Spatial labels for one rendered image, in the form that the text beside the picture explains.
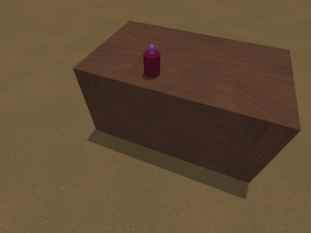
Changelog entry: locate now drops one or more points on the bottle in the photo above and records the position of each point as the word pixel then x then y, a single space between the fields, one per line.
pixel 151 62

